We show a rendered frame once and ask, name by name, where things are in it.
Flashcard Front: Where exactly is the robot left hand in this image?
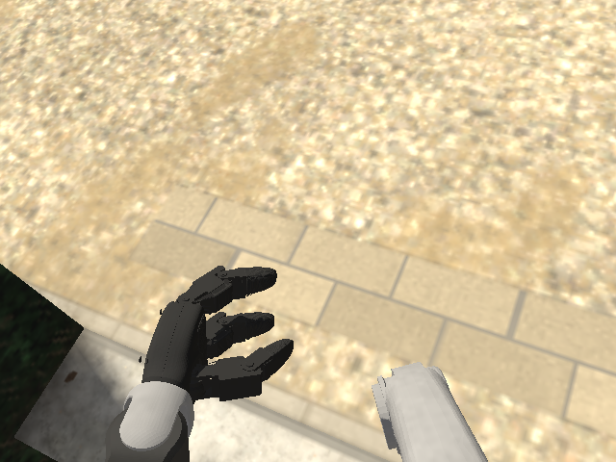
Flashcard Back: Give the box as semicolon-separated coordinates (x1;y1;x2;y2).
139;266;294;404

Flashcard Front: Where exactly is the right robot thigh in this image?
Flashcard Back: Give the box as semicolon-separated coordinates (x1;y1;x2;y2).
372;362;488;462

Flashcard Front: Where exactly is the robot left forearm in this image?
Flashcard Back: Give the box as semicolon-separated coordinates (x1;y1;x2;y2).
105;381;194;462

